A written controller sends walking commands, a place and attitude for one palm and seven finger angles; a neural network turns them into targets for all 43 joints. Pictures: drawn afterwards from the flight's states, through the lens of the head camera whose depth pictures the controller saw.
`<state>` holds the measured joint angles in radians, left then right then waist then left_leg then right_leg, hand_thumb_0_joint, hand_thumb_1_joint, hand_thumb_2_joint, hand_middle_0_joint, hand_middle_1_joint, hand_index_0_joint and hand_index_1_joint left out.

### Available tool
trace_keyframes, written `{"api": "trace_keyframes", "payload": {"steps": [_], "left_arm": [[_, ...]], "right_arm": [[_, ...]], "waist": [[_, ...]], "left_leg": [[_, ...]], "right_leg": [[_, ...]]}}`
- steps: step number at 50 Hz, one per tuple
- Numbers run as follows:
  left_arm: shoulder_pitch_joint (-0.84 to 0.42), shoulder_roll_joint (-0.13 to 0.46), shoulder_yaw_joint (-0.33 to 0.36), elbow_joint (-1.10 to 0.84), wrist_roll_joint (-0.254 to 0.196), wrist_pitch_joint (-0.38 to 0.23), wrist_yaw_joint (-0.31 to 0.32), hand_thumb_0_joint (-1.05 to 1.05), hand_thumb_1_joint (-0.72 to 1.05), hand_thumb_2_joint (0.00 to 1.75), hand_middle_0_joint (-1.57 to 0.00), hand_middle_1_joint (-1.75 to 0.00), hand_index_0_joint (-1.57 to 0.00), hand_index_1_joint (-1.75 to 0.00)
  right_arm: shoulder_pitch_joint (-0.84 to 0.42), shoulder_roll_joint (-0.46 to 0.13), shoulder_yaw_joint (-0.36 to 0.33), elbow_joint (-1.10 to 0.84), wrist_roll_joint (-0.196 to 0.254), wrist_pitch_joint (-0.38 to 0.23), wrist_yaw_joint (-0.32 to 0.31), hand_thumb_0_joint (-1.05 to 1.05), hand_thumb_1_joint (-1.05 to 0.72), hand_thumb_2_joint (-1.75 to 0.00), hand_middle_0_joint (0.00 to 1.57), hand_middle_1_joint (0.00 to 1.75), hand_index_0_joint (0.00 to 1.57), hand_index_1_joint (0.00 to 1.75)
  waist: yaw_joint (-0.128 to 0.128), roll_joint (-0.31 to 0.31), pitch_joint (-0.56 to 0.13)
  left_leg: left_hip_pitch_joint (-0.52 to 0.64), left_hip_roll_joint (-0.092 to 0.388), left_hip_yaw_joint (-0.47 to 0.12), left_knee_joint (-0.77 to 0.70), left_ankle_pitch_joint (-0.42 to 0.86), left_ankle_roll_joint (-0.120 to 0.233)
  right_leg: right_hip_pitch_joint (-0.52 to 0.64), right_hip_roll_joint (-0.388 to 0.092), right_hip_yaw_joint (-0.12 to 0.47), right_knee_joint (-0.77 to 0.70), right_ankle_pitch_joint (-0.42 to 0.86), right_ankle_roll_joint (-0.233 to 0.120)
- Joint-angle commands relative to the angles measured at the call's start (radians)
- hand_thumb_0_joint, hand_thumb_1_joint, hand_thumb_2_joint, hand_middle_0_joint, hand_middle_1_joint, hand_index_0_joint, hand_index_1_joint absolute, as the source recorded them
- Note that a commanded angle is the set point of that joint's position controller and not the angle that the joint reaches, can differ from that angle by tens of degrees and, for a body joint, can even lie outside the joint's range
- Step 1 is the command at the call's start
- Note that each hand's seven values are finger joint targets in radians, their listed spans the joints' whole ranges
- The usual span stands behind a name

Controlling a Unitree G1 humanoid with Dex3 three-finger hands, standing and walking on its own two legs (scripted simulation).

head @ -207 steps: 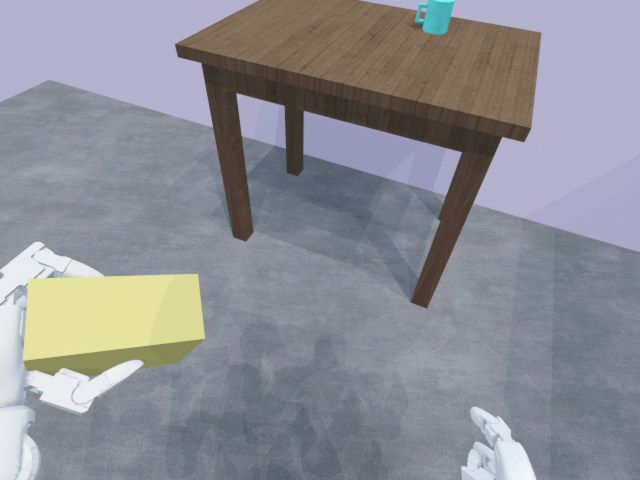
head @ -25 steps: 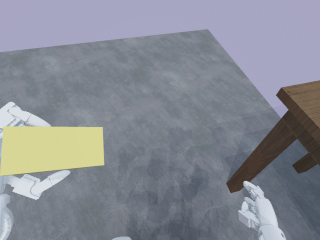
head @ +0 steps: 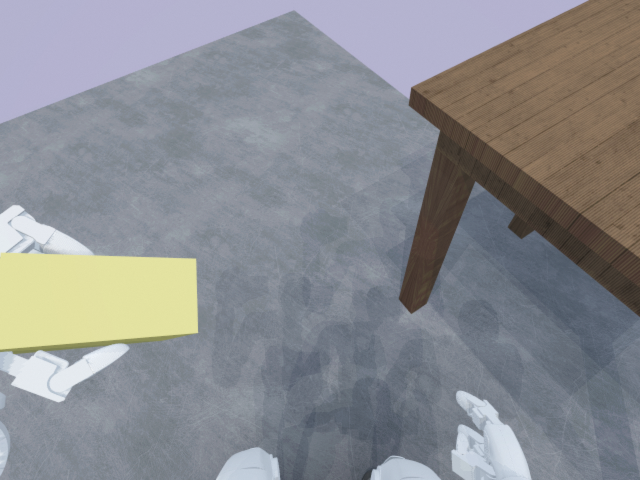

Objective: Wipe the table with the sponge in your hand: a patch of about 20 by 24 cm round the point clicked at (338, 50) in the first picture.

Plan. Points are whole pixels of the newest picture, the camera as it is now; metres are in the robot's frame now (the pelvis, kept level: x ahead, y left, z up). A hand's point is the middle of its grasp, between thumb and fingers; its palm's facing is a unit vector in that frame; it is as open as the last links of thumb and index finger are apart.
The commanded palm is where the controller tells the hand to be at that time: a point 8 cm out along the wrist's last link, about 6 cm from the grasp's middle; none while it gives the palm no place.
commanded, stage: turn to face it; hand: left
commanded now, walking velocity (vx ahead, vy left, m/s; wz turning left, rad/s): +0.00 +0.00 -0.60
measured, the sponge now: (128, 305) +0.25 +0.18 +0.16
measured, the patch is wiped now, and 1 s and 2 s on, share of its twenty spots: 0.00 0.00 0.00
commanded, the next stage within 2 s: none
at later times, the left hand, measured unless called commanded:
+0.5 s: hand (149, 353) +0.19 +0.12 +0.20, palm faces +0.20 -0.88 -0.44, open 10.5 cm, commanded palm +0.16 +0.17 +0.20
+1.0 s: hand (424, 442) +0.15 -0.06 +0.18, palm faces -0.19 -0.83 -0.52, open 10.5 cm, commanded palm +0.11 +0.03 +0.20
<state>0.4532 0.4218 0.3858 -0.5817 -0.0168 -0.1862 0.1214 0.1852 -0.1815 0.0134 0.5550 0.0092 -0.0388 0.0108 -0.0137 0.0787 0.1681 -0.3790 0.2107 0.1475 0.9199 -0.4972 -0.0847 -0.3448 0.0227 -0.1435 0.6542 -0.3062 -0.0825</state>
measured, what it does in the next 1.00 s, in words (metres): walks backwards, turning right: left foot, then right foot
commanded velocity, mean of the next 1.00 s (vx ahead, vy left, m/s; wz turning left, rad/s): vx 0.00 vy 0.00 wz -0.60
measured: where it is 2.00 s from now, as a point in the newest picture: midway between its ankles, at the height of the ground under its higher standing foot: outside the picture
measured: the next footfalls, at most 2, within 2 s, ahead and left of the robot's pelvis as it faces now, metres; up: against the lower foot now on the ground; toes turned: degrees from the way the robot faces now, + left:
left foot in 0.56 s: -0.05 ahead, +0.08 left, +0.00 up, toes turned -14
right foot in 0.82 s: -0.12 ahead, -0.26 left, +0.00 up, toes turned -31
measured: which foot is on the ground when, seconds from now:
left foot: up 0.00-0.54, down 0.56-0.82, up 0.84-1.00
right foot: down 0.00-0.56, up 0.58-0.80, down 0.82-1.00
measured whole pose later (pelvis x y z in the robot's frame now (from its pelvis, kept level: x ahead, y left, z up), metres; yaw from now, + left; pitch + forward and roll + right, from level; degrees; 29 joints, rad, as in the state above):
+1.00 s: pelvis -0.18 -0.11 +0.00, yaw -34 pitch +0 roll +1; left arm 0.45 0.41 0.42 -0.58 -0.04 -0.21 0.13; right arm 0.12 -0.24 -0.02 0.57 0.01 0.02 0.00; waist -0.04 0.00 0.19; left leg -0.44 0.06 0.05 1.04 -0.51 -0.08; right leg -0.43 0.05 0.03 0.61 -0.17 -0.04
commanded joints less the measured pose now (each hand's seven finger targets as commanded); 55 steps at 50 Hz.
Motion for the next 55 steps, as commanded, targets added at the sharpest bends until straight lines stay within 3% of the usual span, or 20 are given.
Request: {"api": "trace_keyframes", "payload": {"steps": [1, 4, 12, 22, 25, 26, 27, 28, 29, 31, 34, 39, 40, 41, 42, 44, 46, 49, 52, 55], "left_arm": [[0.149, 0.195, 0.243, -0.153, -0.05, -0.044, 0.045, 0.0, 0.1, 1.3, -1.2, -1.6, -1.2, -1.6], [0.158, 0.159, 0.222, -0.133, -0.052, -0.054, 0.049, 0.0, 0.1, 1.3, -1.2, -1.6, -1.2, -1.6], [0.053, 0.145, 0.147, -0.162, -0.06, -0.067, 0.059, 0.0, 0.1, 1.3, -1.2, -1.6, -1.2, -1.6], [-0.064, 0.116, 0.082, -0.04, -0.033, -0.057, 0.045, 0.0, 0.1, 1.3, -1.2, -1.6, -1.2, -1.6], [-0.124, 0.117, 0.056, -0.087, -0.022, -0.062, 0.029, 0.0, 0.1, 1.3, -1.2, -1.6, -1.2, -1.6], [-0.156, 0.124, 0.049, -0.101, -0.021, -0.068, 0.021, 0.0, 0.1, 1.3, -1.2, -1.6, -1.2, -1.6], [-0.168, 0.129, 0.048, -0.102, -0.022, -0.077, 0.011, 0.0, 0.1, 1.3, -1.2, -1.6, -1.2, -1.6], [-0.179, 0.13, 0.062, -0.141, -0.011, -0.083, 0.003, 0.0, 0.1, 1.3, -1.2, -1.6, -1.2, -1.6], [-0.192, 0.163, 0.102, -0.181, 0.003, -0.087, 0.009, 0.0, 0.1, 1.3, -1.2, -1.6, -1.2, -1.6], [-0.089, 0.182, 0.151, -0.165, -0.004, -0.083, -0.001, 0.0, 0.1, 1.3, -1.2, -1.6, -1.2, -1.6], [-0.063, 0.114, 0.086, -0.217, -0.027, -0.068, 0.008, 0.0, 0.1, 1.3, -1.2, -1.6, -1.2, -1.6], [-0.164, 0.125, 0.082, -0.121, -0.007, -0.058, 0.026, 0.0, 0.1, 1.3, -1.2, -1.6, -1.2, -1.6], [-0.193, 0.148, 0.101, -0.092, -0.001, -0.062, 0.03, 0.0, 0.1, 1.3, -1.2, -1.6, -1.2, -1.6], [-0.2, 0.2, 0.141, -0.077, 0.001, -0.066, 0.041, 0.0, 0.1, 1.3, -1.2, -1.6, -1.2, -1.6], [-0.187, 0.247, 0.206, -0.082, -0.009, -0.074, 0.056, 0.0, 0.1, 1.3, -1.2, -1.6, -1.2, -1.6], [-0.102, 0.224, 0.188, -0.129, -0.023, -0.071, 0.048, 0.0, 0.1, 1.3, -1.2, -1.6, -1.2, -1.6], [0.04, 0.194, 0.206, -0.187, -0.043, -0.087, 0.045, 0.0, 0.1, 1.3, -1.2, -1.6, -1.2, -1.6], [0.088, 0.219, 0.251, -0.317, -0.056, -0.115, 0.05, 0.0, 0.1, 1.3, -1.2, -1.6, -1.2, -1.6], [0.115, 0.212, 0.253, -0.335, -0.053, -0.112, 0.05, 0.0, 0.1, 1.3, -1.2, -1.6, -1.2, -1.6], [0.128, 0.182, 0.234, -0.262, -0.054, -0.105, 0.04, 0.0, 0.1, 1.3, -1.2, -1.6, -1.2, -1.6]], "right_arm": [[-0.089, -0.079, -0.047, -0.156, 0.005, -0.006, -0.016, 0.0, -0.9, -0.9, 0.2, 0.3, 0.2, 0.3], [-0.109, -0.089, -0.048, -0.13, 0.001, 0.042, -0.015, 0.0, -0.9, -0.9, 0.2, 0.3, 0.2, 0.3], [-0.122, -0.156, -0.082, -0.126, 0.001, 0.048, -0.025, 0.0, -0.9, -0.9, 0.2, 0.3, 0.2, 0.3], [-0.096, -0.159, -0.076, -0.141, -0.003, 0.096, -0.025, 0.0, -0.9, -0.9, 0.2, 0.3, 0.2, 0.3], [-0.074, -0.151, -0.071, -0.149, 0.001, 0.095, -0.017, 0.0, -0.9, -0.9, 0.2, 0.3, 0.2, 0.3], [-0.042, -0.156, -0.072, -0.142, -0.002, 0.095, -0.016, 0.0, -0.9, -0.9, 0.2, 0.3, 0.2, 0.3], [-0.064, -0.172, -0.071, -0.158, -0.014, 0.096, -0.022, 0.0, -0.9, -0.9, 0.2, 0.3, 0.2, 0.3], [-0.127, -0.16, -0.067, -0.201, -0.032, 0.081, -0.021, 0.0, -0.9, -0.9, 0.2, 0.3, 0.2, 0.3], [-0.115, -0.124, -0.067, -0.211, -0.023, 0.057, -0.022, 0.0, -0.9, -0.9, 0.2, 0.3, 0.2, 0.3], [-0.109, -0.131, -0.084, -0.198, -0.005, 0.045, -0.015, 0.0, -0.9, -0.9, 0.2, 0.3, 0.2, 0.3], [-0.084, -0.135, -0.073, -0.188, 0.014, 0.018, -0.005, 0.0, -0.9, -0.9, 0.2, 0.3, 0.2, 0.3], [-0.003, -0.174, -0.081, -0.154, 0.021, -0.04, -0.018, 0.0, -0.9, -0.9, 0.2, 0.3, 0.2, 0.3], [0.009, -0.157, -0.081, -0.14, 0.023, -0.047, -0.016, 0.0, -0.9, -0.9, 0.2, 0.3, 0.2, 0.3], [-0.032, -0.126, -0.073, -0.155, 0.019, -0.053, -0.022, 0.0, -0.9, -0.9, 0.2, 0.3, 0.2, 0.3], [-0.092, -0.119, -0.064, -0.157, 0.007, -0.059, -0.034, 0.0, -0.9, -0.9, 0.2, 0.3, 0.2, 0.3], [-0.087, -0.126, -0.078, -0.149, 0.009, -0.031, -0.025, 0.0, -0.9, -0.9, 0.2, 0.3, 0.2, 0.3], [-0.11, -0.1, -0.044, -0.145, 0.005, 0.006, -0.013, 0.0, -0.9, -0.9, 0.2, 0.3, 0.2, 0.3], [-0.111, -0.119, -0.05, -0.164, 0.005, 0.026, -0.001, 0.0, -0.9, -0.9, 0.2, 0.3, 0.2, 0.3], [-0.093, -0.132, -0.065, -0.169, 0.003, 0.021, 0.003, 0.0, -0.9, -0.9, 0.2, 0.3, 0.2, 0.3], [-0.046, -0.14, -0.064, -0.156, 0.004, 0.023, -0.007, 0.0, -0.9, -0.9, 0.2, 0.3, 0.2, 0.3]], "waist": [[0.026, -0.225, -0.358], [0.018, -0.146, -0.383], [0.041, -0.138, -0.337], [0.047, -0.231, -0.278], [0.038, -0.201, -0.297], [0.01, -0.142, -0.3], [0.009, 0.036, -0.27], [0.052, 0.226, -0.257], [0.059, 0.146, -0.238], [0.072, 0.128, -0.27], [0.05, 0.138, -0.132], [0.031, 0.08, -0.182], [0.028, -0.058, -0.217], [0.043, -0.34, -0.237], [0.057, -0.439, -0.266], [0.051, -0.309, -0.317], [0.047, -0.165, -0.349], [0.041, -0.165, -0.412], [0.046, -0.191, -0.379], [0.013, -0.09, -0.326]], "left_leg": [[-0.27, -0.095, -0.175, 0.403, -0.003, -0.022], [-0.289, -0.116, -0.169, 0.422, 0.101, -0.029], [-0.222, -0.16, -0.195, 0.29, 0.124, -0.008], [0.08, -0.251, -0.08, -0.202, 0.027, 0.028], [0.265, -0.249, -0.038, -0.489, 0.001, 0.073], [0.393, -0.2, -0.062, -0.618, 0.042, 0.108], [0.414, -0.041, -0.183, -0.717, 0.051, 0.173], [0.354, 0.209, -0.4, -0.731, 0.136, 0.254], [0.243, 0.317, -0.421, -0.708, 0.237, 0.31], [0.143, 0.244, -0.176, -0.643, 0.321, 0.263], [0.129, 0.195, -0.094, -0.577, 0.416, 0.205], [0.099, 0.091, 0.025, -0.268, 0.454, 0.08], [0.068, 0.029, 0.046, -0.075, 0.362, 0.049], [-0.129, -0.103, 0.025, 0.156, -0.057, 0.012], [-0.185, -0.122, -0.093, 0.316, -0.177, 0.003], [-0.144, -0.096, -0.198, 0.368, -0.085, 0.007], [-0.118, -0.113, -0.176, 0.258, -0.009, 0.005], [-0.038, -0.137, -0.124, -0.036, -0.003, 0.006], [0.039, -0.166, -0.118, -0.189, 0.017, 0.016], [0.264, -0.107, -0.15, -0.497, 0.12, 0.061]], "right_leg": [[0.388, -0.303, 0.46, -0.187, 0.811, -0.065], [0.393, -0.255, 0.385, -0.21, 0.706, -0.043], [0.256, -0.217, 0.517, -0.365, 0.32, 0.056], [0.033, -0.124, 0.562, -0.598, -0.229, 0.131], [0.0, -0.078, 0.523, -0.563, -0.097, 0.153], [-0.08, -0.031, 0.484, -0.46, -0.072, 0.185], [-0.161, 0.044, 0.402, -0.199, -0.063, 0.196], [-0.257, 0.063, 0.313, 0.217, -0.113, 0.174], [-0.268, 0.017, 0.288, 0.5, -0.131, 0.159], [-0.233, -0.014, 0.269, 0.673, -0.132, 0.131], [-0.217, -0.068, 0.175, 0.375, -0.152, 0.135], [0.153, 0.014, -0.002, -0.11, 0.083, 0.149], [0.218, -0.066, 0.113, -0.201, 0.206, 0.103], [0.297, -0.257, 0.466, -0.252, 0.604, -0.01], [0.241, -0.383, 0.614, -0.267, 0.778, -0.075], [0.214, -0.353, 0.638, -0.265, 0.481, -0.094], [0.218, -0.267, 0.5, -0.225, 0.412, -0.09], [0.238, -0.238, 0.456, -0.242, 0.321, -0.086], [0.139, -0.237, 0.557, -0.291, 0.169, -0.089], [-0.076, -0.141, 0.493, -0.188, 0.033, 0.0]]}}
